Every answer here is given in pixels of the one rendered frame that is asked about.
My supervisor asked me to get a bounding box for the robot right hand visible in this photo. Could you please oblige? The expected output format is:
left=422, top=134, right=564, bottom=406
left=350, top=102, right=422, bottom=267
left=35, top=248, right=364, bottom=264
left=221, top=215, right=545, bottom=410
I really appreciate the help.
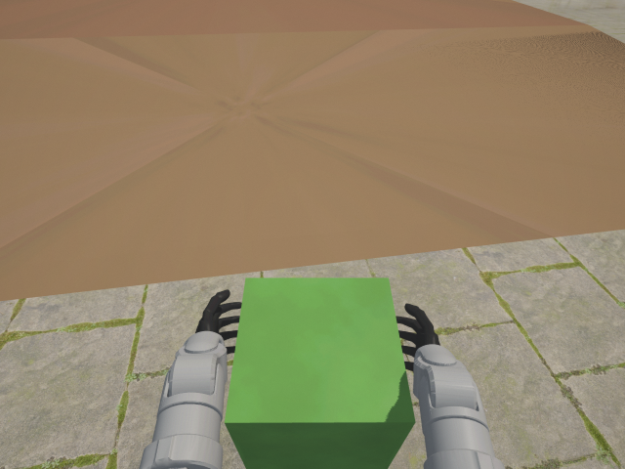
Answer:
left=396, top=304, right=440, bottom=371

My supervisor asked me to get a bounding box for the carton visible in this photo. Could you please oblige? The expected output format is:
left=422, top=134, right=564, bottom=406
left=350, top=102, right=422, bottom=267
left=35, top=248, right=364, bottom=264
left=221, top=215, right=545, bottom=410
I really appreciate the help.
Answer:
left=225, top=277, right=415, bottom=469

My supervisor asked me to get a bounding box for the right robot forearm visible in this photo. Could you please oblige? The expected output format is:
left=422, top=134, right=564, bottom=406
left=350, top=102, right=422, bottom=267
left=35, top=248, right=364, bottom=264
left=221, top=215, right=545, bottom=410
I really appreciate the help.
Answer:
left=413, top=344, right=505, bottom=469

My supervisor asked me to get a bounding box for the robot left hand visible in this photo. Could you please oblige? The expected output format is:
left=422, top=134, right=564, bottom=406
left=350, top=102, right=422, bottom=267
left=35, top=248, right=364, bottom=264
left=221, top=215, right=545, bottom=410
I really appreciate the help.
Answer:
left=195, top=289, right=242, bottom=354

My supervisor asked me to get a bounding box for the left robot forearm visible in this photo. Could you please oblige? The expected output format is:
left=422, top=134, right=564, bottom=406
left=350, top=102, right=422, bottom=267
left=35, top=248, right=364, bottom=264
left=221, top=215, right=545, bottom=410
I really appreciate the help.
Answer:
left=139, top=331, right=228, bottom=469

